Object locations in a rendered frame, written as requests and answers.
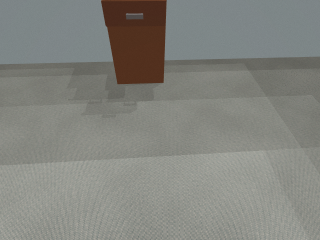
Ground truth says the drawer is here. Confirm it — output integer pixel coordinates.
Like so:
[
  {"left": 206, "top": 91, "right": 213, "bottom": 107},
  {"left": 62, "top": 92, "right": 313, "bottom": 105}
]
[{"left": 101, "top": 0, "right": 166, "bottom": 27}]

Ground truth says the handle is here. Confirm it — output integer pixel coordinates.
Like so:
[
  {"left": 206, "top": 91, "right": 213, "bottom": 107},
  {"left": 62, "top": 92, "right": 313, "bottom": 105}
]
[{"left": 126, "top": 13, "right": 144, "bottom": 20}]

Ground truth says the cabinet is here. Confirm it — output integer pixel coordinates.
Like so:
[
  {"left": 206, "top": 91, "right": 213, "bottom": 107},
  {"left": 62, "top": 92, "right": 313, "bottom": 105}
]
[{"left": 107, "top": 0, "right": 167, "bottom": 84}]

